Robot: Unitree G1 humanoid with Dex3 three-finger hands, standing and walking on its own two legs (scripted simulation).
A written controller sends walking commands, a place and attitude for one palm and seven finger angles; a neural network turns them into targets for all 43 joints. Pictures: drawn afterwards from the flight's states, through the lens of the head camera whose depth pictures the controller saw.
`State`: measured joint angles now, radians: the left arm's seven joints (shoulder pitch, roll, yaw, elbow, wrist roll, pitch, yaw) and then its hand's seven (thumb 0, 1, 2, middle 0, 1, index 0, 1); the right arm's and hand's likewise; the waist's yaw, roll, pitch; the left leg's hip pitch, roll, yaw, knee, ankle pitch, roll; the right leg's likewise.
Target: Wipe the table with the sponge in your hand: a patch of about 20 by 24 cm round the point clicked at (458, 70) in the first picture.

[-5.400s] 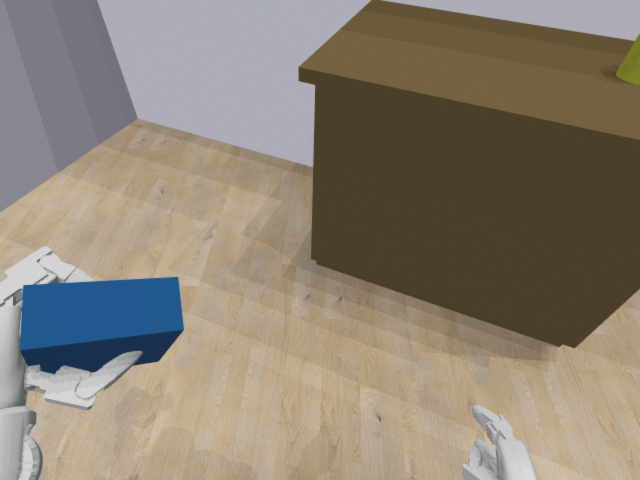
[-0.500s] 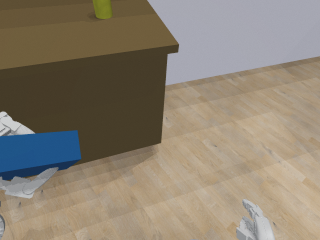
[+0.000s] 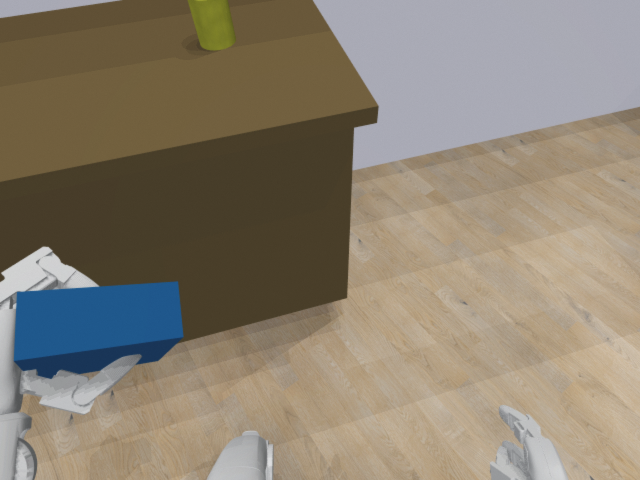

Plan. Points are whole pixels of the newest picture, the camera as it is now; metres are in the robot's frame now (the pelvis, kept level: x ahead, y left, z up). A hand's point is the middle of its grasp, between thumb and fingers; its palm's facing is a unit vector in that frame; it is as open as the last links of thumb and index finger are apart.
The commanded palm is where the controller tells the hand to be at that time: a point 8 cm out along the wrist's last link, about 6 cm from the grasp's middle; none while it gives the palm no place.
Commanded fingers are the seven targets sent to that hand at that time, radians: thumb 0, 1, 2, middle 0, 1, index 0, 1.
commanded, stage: take the last steps up to it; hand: left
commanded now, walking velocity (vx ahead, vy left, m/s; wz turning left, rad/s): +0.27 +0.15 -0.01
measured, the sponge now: (124, 331) +0.23 +0.19 +0.14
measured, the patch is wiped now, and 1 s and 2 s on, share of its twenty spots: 0.00 0.00 0.00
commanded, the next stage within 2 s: come to a stop and stand still in 0.76 s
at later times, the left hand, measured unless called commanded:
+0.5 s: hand (42, 231) +0.31 +0.28 +0.18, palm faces +0.36 -0.79 -0.49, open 9.1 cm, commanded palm +0.26 +0.34 +0.17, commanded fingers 0.00 0.10 1.30 -1.20 -1.60 -1.20 -1.60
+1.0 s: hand out of the picture +0.36 +0.36 +0.18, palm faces +0.39 -0.80 -0.45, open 9.1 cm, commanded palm +0.30 +0.40 +0.17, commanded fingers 0.00 0.10 1.30 -1.20 -1.60 -1.20 -1.60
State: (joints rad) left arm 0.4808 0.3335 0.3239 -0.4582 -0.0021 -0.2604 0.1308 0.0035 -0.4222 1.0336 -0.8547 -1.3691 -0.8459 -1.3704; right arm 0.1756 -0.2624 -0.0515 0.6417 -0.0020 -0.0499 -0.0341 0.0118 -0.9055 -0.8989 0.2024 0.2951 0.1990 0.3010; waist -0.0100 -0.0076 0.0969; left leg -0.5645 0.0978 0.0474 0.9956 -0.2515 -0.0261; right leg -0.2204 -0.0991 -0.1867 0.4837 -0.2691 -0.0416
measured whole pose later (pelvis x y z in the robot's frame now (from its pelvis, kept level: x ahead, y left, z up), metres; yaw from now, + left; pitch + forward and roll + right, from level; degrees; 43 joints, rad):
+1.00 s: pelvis +0.14 +0.12 -0.02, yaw -1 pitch -1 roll +1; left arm 0.47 0.46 0.44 -0.59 -0.04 -0.27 0.17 0.00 -0.42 1.03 -0.86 -1.37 -0.85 -1.37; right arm 0.18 -0.20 -0.07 0.57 0.01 -0.05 -0.06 0.01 -0.91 -0.90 0.20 0.29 0.19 0.30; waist -0.01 -0.06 0.09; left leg -0.30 0.05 0.11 0.57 -0.23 0.00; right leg -0.36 -0.08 -0.05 0.87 -0.52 0.02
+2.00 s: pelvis +0.09 +0.12 +0.00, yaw -4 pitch -1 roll -2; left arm 0.43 0.36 0.30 -0.39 -0.02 -0.18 0.10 0.00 -0.42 1.04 -0.85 -1.37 -0.84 -1.37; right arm 0.23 -0.16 0.06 0.56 -0.02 -0.12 -0.03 0.01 -0.90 -0.90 0.21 0.30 0.20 0.30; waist 0.02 0.00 0.00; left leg -0.27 -0.01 0.00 0.43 -0.17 0.02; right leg -0.20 0.06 -0.03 0.34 -0.15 -0.03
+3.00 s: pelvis +0.13 +0.12 +0.00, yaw -2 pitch +0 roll -1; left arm 0.44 0.35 0.31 -0.44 -0.05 -0.18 0.12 0.00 -0.41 1.04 -0.85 -1.37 -0.84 -1.37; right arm 0.21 -0.21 0.03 0.57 0.00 -0.06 -0.05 0.01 -0.90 -0.90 0.20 0.30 0.20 0.30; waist 0.02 0.00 0.01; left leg -0.23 -0.05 -0.03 0.40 -0.17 0.05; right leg -0.16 0.05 -0.01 0.35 -0.19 -0.03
